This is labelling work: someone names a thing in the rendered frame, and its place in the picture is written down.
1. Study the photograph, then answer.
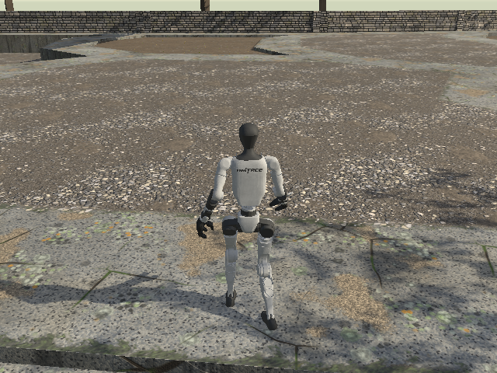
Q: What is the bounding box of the left robot forearm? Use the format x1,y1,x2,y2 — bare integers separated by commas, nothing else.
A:
200,189,218,223

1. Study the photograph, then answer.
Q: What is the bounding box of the right robot forearm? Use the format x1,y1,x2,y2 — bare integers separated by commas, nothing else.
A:
277,185,288,205

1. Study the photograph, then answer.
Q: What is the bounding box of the robot left thigh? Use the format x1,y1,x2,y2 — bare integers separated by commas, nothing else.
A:
222,215,238,263

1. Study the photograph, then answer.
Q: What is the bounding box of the robot left hand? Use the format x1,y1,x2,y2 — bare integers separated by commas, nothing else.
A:
196,218,214,239

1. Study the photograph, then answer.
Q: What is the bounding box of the robot right upper arm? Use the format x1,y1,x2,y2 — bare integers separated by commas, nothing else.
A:
265,156,285,197

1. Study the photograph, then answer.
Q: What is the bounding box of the robot torso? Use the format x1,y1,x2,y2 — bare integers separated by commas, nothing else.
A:
231,153,267,233

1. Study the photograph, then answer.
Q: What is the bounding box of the robot left upper arm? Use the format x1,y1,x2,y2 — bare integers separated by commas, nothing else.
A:
211,157,233,201

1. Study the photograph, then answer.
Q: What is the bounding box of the robot right hand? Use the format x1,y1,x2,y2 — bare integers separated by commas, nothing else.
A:
269,198,287,211

